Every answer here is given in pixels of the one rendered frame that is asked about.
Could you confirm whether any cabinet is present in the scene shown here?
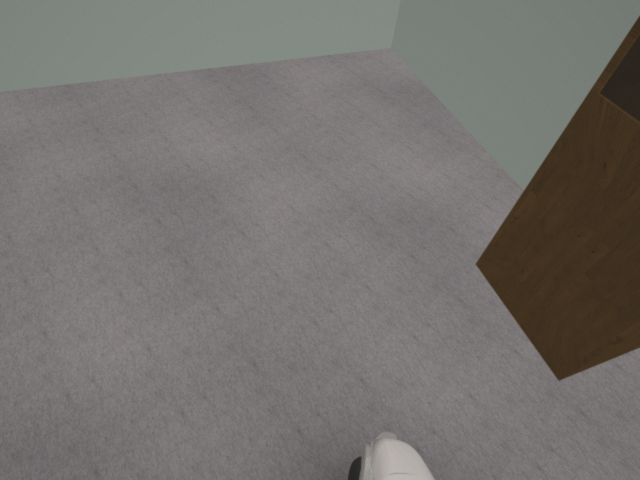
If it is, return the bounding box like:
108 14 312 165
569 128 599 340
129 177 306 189
476 16 640 380

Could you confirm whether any drawer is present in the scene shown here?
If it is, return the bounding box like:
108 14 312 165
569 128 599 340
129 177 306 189
600 35 640 122

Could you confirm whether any robot right thigh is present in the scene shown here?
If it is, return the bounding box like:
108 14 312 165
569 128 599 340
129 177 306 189
360 438 435 480

